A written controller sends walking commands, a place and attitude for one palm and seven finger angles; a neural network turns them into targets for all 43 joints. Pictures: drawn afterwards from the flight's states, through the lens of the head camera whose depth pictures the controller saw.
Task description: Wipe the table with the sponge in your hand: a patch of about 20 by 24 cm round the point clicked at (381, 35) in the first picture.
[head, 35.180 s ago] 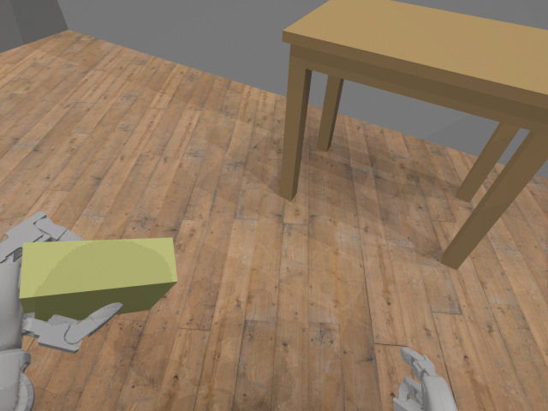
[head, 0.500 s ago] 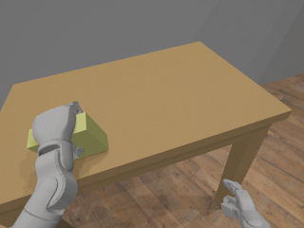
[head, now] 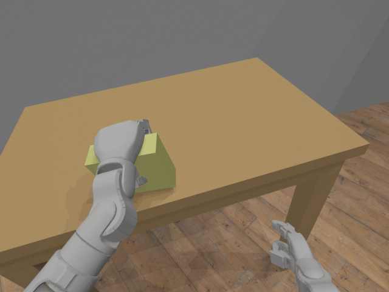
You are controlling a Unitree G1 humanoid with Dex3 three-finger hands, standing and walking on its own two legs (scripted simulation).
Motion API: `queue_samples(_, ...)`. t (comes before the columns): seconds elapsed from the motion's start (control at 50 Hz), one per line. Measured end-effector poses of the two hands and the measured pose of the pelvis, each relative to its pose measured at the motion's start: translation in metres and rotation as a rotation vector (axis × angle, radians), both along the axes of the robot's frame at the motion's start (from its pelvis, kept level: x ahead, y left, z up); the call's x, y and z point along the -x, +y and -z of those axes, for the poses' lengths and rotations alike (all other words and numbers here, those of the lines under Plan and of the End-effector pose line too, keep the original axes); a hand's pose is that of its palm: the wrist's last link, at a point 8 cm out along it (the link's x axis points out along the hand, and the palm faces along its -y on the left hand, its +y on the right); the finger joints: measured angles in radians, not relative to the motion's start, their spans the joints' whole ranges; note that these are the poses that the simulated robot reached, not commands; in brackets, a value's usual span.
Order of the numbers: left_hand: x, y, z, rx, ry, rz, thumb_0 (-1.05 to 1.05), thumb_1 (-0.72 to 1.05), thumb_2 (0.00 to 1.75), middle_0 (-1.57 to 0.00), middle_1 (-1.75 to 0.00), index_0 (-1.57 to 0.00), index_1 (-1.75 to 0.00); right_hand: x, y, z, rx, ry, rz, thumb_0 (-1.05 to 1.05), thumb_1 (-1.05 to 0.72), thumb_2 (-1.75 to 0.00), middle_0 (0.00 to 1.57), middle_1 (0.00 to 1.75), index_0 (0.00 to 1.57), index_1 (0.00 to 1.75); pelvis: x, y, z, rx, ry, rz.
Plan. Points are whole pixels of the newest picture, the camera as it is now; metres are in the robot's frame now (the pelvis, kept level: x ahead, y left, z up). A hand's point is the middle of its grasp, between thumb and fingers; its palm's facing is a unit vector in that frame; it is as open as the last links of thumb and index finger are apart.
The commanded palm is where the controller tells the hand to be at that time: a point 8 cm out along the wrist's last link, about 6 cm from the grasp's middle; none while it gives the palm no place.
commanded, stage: slide across to the third lane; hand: left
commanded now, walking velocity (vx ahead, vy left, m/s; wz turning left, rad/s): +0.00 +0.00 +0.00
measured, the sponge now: (139, 172) +0.31 +0.19 +0.11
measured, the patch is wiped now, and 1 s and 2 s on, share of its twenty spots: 0.60 0.75 0.90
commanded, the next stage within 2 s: wipe forward along the third lane in 0.02 s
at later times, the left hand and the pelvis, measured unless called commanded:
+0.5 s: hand (138, 148) +0.34 +0.19 +0.15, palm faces +0.12 -0.08 -0.99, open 9.4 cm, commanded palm +0.31 +0.20 +0.20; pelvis +0.00 -0.01 +0.00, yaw -1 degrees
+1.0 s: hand (136, 136) +0.38 +0.21 +0.15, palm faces +0.05 -0.03 -1.00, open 9.4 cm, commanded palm +0.36 +0.22 +0.18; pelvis +0.00 -0.01 +0.00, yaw +0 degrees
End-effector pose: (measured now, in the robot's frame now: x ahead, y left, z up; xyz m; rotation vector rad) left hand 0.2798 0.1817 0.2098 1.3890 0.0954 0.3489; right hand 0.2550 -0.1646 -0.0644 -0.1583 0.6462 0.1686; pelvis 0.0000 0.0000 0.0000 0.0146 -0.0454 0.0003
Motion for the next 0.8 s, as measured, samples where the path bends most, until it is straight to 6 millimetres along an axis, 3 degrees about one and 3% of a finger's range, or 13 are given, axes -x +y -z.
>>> queue_samples(0.44, -0.034, 0.001, 0.006, -0.027, 0.066, -0.084, -0.04, -0.5, 1.1, -0.77, -1.42, -0.85, -1.34, 0.038, -0.054, 0.024, 0.062, 0.105, 0.124, 0.01, -0.9, -0.89, 0.2, 0.3, 0.2, 0.3, 0.001, -0.012, 0.0, -0.005, 0.013, 0.014)
queue_samples(0.8, -0.065, 0.01, 0.009, -0.083, 0.145, -0.114, -0.04, -0.52, 1.12, -0.78, -1.41, -0.86, -1.33, 0.044, -0.061, 0.03, 0.089, 0.115, 0.144, 0.01, -0.9, -0.89, 0.2, 0.3, 0.2, 0.3, -0.001, -0.013, 0.0, -0.006, 0.038, -0.001)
